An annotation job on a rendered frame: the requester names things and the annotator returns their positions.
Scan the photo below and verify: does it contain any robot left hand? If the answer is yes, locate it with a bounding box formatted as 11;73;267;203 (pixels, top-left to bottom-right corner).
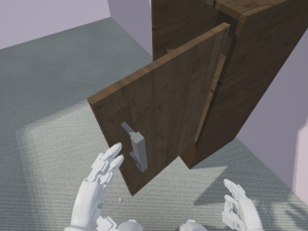
70;142;124;231

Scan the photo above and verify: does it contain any robot right hand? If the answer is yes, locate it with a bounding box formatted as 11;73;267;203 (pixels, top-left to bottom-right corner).
221;179;263;231

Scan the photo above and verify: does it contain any robot left thigh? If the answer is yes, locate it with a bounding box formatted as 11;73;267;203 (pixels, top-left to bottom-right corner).
117;221;143;231

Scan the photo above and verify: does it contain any cupboard door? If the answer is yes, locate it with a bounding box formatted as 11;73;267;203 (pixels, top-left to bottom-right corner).
87;22;231;196

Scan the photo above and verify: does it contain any handle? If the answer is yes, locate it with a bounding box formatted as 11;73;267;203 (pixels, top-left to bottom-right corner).
121;121;148;172

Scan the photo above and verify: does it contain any robot right thigh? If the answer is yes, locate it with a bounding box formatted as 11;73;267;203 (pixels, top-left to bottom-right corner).
179;221;207;231

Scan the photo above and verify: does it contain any robot thigh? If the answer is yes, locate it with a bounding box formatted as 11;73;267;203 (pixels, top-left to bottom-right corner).
179;221;207;231
117;221;143;231

